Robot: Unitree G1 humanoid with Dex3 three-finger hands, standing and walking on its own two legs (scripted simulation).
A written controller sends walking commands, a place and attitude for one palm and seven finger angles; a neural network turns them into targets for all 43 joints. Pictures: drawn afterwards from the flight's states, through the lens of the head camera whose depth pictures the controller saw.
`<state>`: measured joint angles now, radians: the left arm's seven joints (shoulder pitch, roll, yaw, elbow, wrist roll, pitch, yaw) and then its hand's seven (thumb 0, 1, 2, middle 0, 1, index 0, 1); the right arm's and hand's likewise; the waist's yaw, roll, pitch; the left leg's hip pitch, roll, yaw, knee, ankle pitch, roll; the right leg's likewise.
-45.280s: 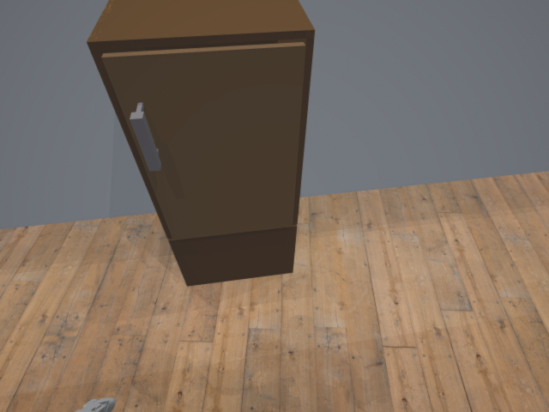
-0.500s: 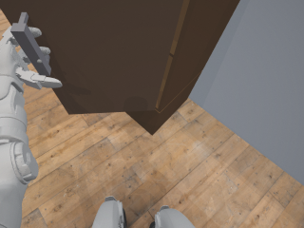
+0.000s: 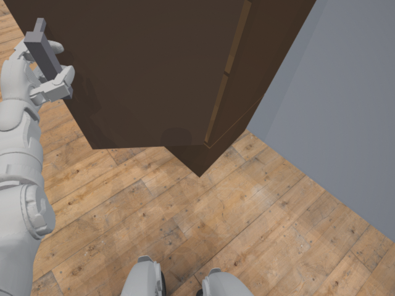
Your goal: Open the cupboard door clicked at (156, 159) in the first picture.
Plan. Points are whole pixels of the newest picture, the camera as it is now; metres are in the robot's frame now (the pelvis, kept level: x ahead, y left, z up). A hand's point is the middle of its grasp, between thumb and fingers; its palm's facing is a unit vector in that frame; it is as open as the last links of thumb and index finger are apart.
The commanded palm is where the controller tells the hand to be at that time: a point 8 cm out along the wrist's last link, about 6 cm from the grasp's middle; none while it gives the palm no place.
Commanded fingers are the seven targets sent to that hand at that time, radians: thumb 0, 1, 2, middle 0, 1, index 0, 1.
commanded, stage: close the thumb around the handle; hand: left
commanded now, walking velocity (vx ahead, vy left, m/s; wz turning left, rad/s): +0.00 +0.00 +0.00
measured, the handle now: (54, 61) +0.56 +0.25 +0.09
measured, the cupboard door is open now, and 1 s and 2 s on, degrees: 48 74 92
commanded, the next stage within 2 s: pull the door open along its arc in 0.16 s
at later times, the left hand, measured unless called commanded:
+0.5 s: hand (64, 84) +0.50 +0.22 +0.08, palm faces +0.08 -1.00 +0.00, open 5.9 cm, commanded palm +0.46 +0.26 +0.08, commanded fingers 0.00 0.90 0.90 -0.40 -1.35 -0.40 -1.35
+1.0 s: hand (91, 152) +0.36 +0.16 +0.09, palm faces +0.32 -0.95 +0.05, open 6.4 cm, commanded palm +0.30 +0.22 +0.08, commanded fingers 0.00 0.90 0.90 -0.40 -1.35 -0.40 -1.35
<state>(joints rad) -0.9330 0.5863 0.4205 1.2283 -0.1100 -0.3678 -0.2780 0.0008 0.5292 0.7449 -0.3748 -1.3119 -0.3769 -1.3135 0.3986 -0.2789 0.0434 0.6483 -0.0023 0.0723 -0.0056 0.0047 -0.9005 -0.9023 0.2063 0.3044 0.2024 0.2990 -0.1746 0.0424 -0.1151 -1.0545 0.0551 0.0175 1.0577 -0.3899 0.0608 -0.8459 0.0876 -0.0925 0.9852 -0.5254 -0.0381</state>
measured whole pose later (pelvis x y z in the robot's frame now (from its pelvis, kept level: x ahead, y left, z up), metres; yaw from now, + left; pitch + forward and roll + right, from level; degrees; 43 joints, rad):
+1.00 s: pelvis +0.02 -0.02 +0.02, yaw +1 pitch +14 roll -1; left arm -0.12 0.09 0.16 0.34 -0.15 -0.30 0.16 0.00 0.64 0.73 -0.34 -1.32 -0.34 -1.29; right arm 0.22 -0.23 0.01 0.52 0.00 0.05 0.05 0.01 -0.90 -0.90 0.20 0.30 0.20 0.30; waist -0.02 0.04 -0.16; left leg -0.79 0.03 0.07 0.94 -0.39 0.04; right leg -0.63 0.06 -0.04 0.93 -0.55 -0.05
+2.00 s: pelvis +0.02 -0.06 +0.02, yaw +4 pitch +10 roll +2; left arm 0.17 -0.06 -0.11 0.13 -0.01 -0.30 0.45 0.00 -0.34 0.37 -0.30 -1.17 -0.31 -1.18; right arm 0.21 -0.21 0.01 0.56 -0.05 0.06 0.01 0.01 -0.90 -0.90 0.20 0.30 0.20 0.30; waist 0.00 0.03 -0.15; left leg -0.71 0.00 0.01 0.89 -0.36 -0.01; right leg -0.54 0.05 -0.10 0.93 -0.56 -0.10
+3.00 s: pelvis -0.01 -0.01 +0.02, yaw +2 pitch +8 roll -2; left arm 0.31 0.13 -0.13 -0.02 -0.12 -0.32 0.02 -0.01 -0.50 0.30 -0.20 -0.33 -0.20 -0.33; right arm 0.24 -0.22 0.04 0.47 0.00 0.00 0.01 0.01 -0.90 -0.90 0.20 0.30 0.20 0.30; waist -0.01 0.05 -0.11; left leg -0.74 0.01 0.04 0.95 -0.36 0.05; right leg -0.56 0.05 -0.07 0.95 -0.53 -0.05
